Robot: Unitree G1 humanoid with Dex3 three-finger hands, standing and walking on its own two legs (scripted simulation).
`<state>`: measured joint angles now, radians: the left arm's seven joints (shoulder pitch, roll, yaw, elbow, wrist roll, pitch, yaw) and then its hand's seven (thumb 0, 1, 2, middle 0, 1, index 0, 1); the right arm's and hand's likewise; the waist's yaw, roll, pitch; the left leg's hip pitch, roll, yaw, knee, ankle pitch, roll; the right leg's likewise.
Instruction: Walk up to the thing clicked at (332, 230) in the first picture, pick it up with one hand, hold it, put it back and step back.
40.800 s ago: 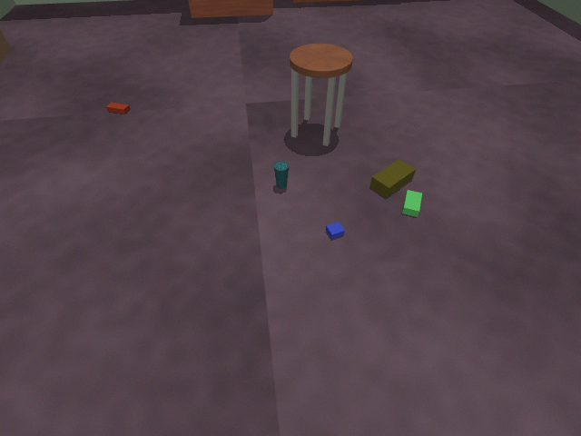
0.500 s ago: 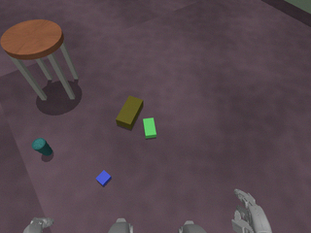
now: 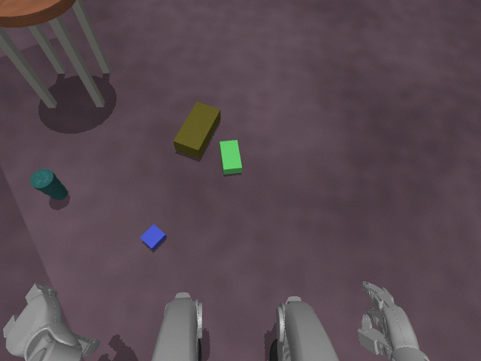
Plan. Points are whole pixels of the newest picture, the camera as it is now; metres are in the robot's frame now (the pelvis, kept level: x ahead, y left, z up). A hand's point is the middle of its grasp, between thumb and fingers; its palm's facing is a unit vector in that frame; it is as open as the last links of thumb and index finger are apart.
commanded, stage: rise first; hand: left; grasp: from above
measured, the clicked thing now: (153, 237) +0.48 +0.28 -0.59
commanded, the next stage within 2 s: approach in 1.48 s
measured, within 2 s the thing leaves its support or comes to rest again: neither
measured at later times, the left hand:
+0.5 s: hand (106, 272) +0.33 +0.33 -0.35, palm faces -0.16 -0.34 -0.93, open 13.3 cm
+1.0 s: hand (122, 251) +0.39 +0.32 -0.42, palm faces -0.21 -0.38 -0.90, open 13.2 cm
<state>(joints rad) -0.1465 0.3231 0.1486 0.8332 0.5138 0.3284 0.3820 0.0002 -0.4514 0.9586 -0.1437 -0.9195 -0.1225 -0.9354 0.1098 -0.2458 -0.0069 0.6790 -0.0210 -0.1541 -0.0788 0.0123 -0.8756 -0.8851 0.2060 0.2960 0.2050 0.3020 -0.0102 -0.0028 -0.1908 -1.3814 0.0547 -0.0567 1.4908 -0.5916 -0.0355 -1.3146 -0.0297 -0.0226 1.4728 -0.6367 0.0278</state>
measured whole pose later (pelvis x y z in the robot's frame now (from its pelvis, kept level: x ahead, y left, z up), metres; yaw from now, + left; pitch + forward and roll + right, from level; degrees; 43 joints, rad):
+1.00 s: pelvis -0.06 +0.01 -0.27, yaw -7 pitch +33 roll -6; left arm -1.06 0.76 0.38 1.61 0.80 0.32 0.50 0.00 -0.40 0.92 -0.28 -0.83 -0.24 -0.86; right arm 0.14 -0.30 0.06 0.86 -0.14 -0.29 0.24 0.01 -0.91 -0.90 0.20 0.29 0.20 0.30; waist -0.20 0.00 -0.03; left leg -2.32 0.05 -0.16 2.38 -0.65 -0.03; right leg -2.23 0.04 -0.02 2.33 -0.69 0.07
